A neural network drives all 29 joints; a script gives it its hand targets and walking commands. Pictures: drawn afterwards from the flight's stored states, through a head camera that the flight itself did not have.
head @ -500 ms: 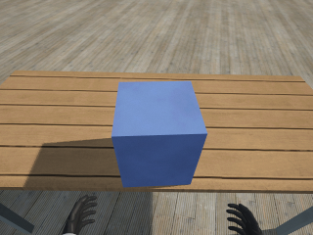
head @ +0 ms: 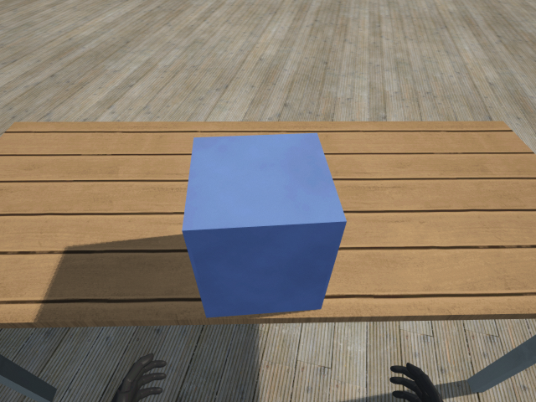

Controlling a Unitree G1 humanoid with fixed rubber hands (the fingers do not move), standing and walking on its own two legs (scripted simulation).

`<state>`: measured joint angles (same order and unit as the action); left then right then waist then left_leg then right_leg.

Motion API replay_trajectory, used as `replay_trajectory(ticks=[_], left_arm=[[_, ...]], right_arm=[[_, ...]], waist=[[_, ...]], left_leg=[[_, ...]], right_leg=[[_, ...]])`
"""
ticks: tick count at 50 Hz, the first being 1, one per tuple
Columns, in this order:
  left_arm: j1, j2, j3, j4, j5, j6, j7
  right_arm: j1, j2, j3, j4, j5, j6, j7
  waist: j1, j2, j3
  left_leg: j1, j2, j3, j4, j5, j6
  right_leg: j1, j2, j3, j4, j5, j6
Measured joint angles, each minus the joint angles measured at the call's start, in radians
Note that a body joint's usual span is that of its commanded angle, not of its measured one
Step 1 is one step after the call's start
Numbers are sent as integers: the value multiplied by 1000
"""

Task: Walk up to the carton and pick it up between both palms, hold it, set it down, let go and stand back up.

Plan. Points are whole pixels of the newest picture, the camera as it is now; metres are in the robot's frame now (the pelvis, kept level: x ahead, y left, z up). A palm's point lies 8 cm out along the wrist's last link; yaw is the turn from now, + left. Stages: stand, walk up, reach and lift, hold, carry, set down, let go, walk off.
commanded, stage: set down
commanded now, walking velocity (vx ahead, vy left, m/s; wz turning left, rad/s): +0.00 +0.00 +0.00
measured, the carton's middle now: (260, 227) +0.41 +0.05 +0.03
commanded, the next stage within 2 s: let go in 0.14 s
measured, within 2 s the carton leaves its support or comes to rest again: neither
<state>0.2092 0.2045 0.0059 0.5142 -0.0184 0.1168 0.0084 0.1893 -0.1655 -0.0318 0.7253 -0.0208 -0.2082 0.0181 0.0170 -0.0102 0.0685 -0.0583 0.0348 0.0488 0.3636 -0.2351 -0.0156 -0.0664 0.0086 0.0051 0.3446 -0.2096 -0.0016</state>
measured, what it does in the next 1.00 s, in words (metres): stands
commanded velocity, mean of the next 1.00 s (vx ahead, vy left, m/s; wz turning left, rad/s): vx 0.00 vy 0.00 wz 0.00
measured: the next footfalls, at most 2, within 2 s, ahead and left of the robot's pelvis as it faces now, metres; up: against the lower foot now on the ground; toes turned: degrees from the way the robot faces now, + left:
none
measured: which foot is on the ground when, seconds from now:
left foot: down 0.00-1.00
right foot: down 0.00-1.00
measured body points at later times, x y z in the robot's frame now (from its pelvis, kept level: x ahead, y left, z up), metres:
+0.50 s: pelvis -0.01 -0.01 +0.00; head -0.01 +0.00 +0.45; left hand +0.16 +0.22 -0.09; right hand +0.15 -0.23 -0.09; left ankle -0.02 +0.12 -0.75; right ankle -0.01 -0.12 -0.75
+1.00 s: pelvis -0.01 +0.01 -0.01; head -0.03 +0.01 +0.44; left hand +0.08 +0.27 -0.12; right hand +0.08 -0.25 -0.12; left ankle -0.02 +0.12 -0.75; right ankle -0.01 -0.12 -0.75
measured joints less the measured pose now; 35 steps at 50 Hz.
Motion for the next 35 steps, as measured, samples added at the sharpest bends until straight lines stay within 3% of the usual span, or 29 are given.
replay_trajectory(ticks=[8, 35], left_arm=[[-16, -12, -8, 2, 5, 6, 4], [-14, -3, -20, 2, 9, -2, 19]], right_arm=[[-13, -5, -11, 36, -7, -9, 5], [8, -6, -19, -17, -10, 24, 3]], waist=[[-7, 3, -5], [-9, -7, -10]], left_leg=[[1, 2, 0, 7, 1, -2], [-51, 1, -1, 46, -10, -2]], right_leg=[[-1, 2, 0, 9, 1, -3], [-59, 0, -1, 64, -20, -4]])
